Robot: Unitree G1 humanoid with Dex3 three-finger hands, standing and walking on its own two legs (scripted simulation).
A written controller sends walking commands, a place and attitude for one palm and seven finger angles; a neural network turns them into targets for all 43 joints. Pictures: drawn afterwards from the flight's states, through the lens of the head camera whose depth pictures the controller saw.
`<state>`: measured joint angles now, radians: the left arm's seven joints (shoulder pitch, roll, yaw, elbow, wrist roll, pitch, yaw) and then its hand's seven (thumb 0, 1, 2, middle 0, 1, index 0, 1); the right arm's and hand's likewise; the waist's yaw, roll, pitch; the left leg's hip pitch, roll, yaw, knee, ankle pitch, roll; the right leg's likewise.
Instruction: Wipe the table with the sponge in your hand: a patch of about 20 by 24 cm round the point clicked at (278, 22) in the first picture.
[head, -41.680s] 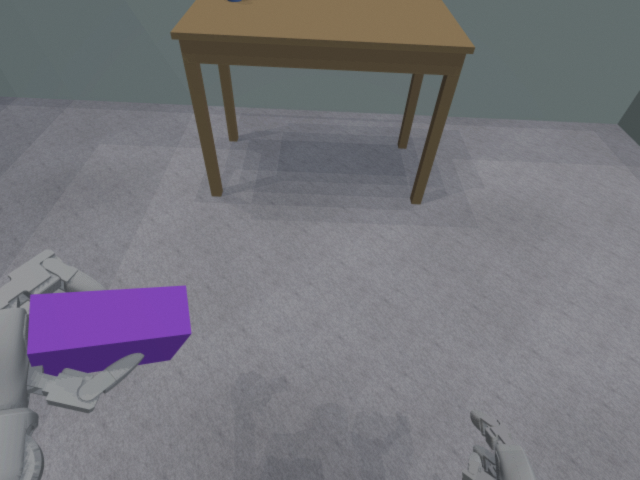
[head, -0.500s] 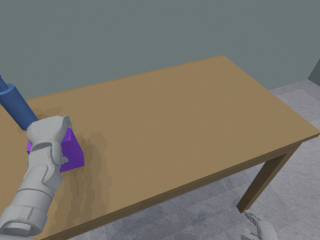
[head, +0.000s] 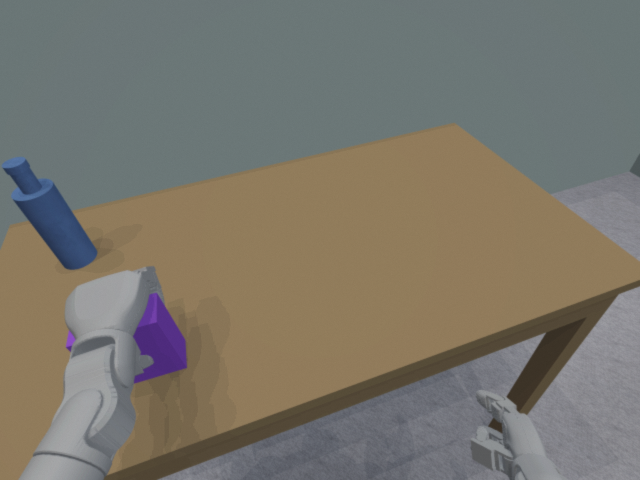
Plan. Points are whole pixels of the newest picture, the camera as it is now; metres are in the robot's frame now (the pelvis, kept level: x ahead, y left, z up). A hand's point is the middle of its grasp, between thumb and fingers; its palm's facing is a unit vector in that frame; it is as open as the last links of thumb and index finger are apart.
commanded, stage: wipe back along the first lane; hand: left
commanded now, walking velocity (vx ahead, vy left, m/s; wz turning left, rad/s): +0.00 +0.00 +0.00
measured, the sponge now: (139, 350) +0.27 +0.29 +0.02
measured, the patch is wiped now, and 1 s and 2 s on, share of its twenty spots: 1.00 1.00 1.00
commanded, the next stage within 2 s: lift the sponge slowly off the table in 0.32 s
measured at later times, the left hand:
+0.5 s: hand (125, 365) +0.22 +0.26 +0.07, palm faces +0.04 -0.10 -0.99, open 9.4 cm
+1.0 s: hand (126, 362) +0.21 +0.25 +0.09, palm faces +0.05 -0.11 -0.99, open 9.3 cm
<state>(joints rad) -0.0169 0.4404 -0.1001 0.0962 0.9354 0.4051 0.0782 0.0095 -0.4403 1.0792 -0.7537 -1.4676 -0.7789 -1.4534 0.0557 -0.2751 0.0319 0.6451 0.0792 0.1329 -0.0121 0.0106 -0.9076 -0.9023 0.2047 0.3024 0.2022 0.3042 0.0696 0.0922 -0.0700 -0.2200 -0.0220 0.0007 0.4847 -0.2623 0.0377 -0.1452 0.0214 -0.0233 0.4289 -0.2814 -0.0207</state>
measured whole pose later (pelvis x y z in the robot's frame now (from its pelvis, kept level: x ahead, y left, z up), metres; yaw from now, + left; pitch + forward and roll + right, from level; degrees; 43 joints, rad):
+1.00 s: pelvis -0.03 -0.03 +0.00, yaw +0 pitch -5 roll +0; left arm 0.08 0.47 -0.09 -0.04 0.89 0.38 0.03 0.00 -0.47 1.08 -0.80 -1.42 -0.82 -1.40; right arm 0.03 -0.27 0.04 0.69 0.06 0.05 -0.06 0.01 -0.91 -0.90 0.21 0.30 0.20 0.30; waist 0.10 0.10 -0.02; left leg -0.14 0.01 -0.01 0.45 -0.22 0.00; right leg -0.08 0.05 -0.03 0.42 -0.25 -0.06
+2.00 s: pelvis -0.04 -0.02 +0.00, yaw +0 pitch -6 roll +0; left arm -0.07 0.54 -0.06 -0.13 0.83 0.51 -0.08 -0.01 -0.47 1.08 -0.80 -1.42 -0.82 -1.40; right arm -0.01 -0.28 0.07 0.67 0.07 0.07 -0.05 0.01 -0.91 -0.90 0.21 0.30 0.20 0.30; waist 0.12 0.12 -0.03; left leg -0.14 0.00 -0.01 0.43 -0.19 0.00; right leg -0.09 0.04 -0.03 0.42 -0.23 -0.05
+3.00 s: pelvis -0.03 -0.03 +0.00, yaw +0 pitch -4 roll +0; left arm 0.01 0.56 -0.03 -0.26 0.79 0.56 -0.13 -0.01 -0.47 1.08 -0.80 -1.42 -0.82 -1.40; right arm -0.01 -0.29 0.08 0.63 0.08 0.08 -0.05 0.01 -0.91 -0.90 0.21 0.30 0.20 0.30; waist 0.12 0.13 -0.04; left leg -0.17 0.00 -0.01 0.46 -0.21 0.00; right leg -0.12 0.05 -0.03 0.45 -0.25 -0.05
